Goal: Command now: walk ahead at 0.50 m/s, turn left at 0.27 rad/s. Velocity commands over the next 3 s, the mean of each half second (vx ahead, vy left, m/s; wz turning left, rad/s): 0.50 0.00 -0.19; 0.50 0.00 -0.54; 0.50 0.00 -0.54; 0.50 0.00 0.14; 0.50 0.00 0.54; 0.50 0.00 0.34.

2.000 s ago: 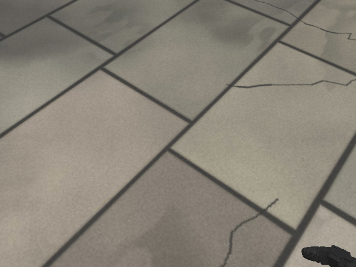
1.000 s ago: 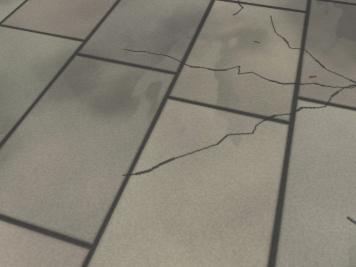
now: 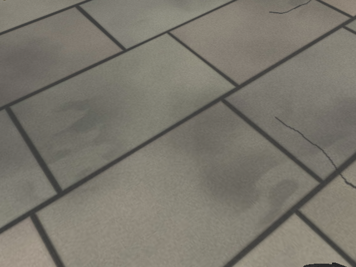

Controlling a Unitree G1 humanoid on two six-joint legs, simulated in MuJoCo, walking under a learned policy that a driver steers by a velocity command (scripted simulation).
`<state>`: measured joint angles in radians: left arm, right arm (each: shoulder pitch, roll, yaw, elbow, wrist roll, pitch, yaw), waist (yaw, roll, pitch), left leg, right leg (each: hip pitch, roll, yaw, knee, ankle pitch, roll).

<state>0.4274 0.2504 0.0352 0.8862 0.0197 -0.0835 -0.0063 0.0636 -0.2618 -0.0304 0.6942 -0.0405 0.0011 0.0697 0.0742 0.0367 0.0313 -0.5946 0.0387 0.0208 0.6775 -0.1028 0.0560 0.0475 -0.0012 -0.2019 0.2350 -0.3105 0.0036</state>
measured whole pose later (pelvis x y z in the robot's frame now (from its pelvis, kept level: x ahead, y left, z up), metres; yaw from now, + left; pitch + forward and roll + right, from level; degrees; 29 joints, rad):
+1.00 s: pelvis +0.52 -0.07 +0.00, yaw -27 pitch +2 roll -1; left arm 0.39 0.27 0.07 0.87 0.00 -0.04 -0.01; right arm 0.08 -0.26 -0.03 0.75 -0.04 -0.02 0.02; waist 0.07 0.04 0.04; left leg -0.65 0.10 -0.04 0.75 -0.07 -0.06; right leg -0.06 0.15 0.12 0.29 -0.25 -0.11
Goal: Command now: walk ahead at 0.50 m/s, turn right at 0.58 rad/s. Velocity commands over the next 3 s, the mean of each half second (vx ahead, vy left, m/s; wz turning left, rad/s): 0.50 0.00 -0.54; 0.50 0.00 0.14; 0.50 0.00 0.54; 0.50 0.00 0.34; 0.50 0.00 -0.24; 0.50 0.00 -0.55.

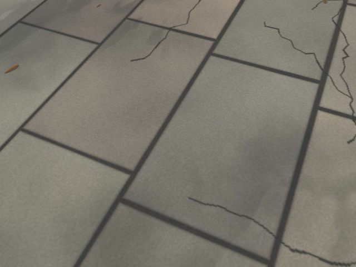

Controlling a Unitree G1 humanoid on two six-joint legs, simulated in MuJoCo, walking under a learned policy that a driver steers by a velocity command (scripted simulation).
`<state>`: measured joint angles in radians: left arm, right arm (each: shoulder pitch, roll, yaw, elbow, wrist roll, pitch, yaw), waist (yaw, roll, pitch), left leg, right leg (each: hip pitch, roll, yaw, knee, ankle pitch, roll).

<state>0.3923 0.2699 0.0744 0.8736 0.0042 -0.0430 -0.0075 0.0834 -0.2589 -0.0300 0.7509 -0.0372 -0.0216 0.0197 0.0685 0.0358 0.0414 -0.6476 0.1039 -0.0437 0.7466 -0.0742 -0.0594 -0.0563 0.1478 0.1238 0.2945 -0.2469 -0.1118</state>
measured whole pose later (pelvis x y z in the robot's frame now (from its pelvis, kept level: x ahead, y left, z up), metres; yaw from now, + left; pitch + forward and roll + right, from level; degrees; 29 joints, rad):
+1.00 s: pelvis +0.49 -0.08 +0.00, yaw -9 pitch +0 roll -1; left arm 0.39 0.23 0.04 0.94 0.02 -0.10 0.01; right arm 0.19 -0.26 -0.06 0.86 -0.03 0.00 0.05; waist 0.02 0.04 0.03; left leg -0.66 0.09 0.02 0.88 -0.05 0.03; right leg 0.02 0.04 -0.22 0.22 -0.25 -0.05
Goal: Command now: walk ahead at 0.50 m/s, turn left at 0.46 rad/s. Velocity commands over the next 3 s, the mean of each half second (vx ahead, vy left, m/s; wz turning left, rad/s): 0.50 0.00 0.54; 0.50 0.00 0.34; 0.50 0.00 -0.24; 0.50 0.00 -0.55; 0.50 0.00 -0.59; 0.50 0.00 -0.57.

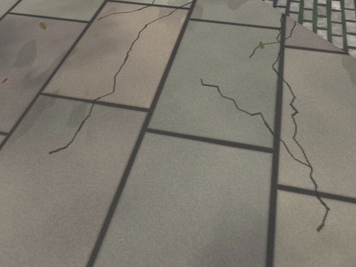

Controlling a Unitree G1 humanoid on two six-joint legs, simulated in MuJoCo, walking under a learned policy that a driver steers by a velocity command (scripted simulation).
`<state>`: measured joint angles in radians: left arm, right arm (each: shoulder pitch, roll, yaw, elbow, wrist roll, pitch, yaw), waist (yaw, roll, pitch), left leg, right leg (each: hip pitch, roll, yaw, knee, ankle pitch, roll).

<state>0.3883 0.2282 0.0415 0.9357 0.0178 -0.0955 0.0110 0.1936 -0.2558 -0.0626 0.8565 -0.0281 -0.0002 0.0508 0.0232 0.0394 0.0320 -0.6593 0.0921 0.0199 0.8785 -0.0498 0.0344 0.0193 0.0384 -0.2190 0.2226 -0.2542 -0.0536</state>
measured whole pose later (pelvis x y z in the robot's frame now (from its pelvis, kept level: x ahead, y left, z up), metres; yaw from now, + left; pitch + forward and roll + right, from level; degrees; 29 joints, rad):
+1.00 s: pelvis +0.54 +0.10 +0.00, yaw +28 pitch +1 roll -1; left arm 0.38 0.24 0.04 0.90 0.01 -0.09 -0.01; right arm 0.21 -0.28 -0.04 0.81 -0.04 -0.03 0.04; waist 0.03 0.05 0.02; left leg -0.57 0.04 -0.05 0.97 -0.22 0.03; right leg -0.11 0.06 -0.06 0.28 -0.18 -0.06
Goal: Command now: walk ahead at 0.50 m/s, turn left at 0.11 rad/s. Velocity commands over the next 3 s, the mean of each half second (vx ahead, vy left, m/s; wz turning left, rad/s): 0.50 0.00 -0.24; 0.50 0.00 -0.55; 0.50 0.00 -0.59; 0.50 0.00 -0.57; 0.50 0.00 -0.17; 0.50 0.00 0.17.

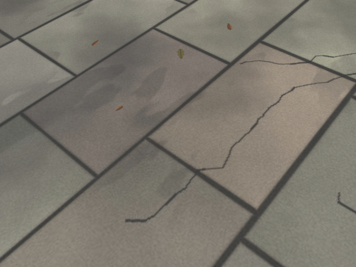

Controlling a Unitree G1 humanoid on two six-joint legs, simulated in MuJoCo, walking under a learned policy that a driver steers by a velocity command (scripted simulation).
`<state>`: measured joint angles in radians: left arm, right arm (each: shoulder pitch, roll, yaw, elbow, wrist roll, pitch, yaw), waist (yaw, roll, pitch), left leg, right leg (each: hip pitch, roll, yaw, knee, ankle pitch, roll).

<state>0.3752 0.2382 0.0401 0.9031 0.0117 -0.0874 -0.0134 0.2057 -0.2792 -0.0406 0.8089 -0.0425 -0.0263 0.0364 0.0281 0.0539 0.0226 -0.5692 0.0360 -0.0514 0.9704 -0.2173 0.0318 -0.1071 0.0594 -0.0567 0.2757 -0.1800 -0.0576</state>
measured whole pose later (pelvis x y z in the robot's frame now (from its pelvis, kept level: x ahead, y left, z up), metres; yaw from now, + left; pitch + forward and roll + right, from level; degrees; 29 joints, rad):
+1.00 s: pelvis +0.49 -0.07 -0.01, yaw -29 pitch +0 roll -1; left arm 0.30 0.27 0.07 0.88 0.00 -0.03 -0.01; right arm 0.17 -0.25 -0.04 0.79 -0.04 -0.04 0.01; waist 0.01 0.02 0.06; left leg -0.58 0.13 -0.03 1.07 -0.29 -0.04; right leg -0.18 0.15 0.00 0.36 -0.18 -0.13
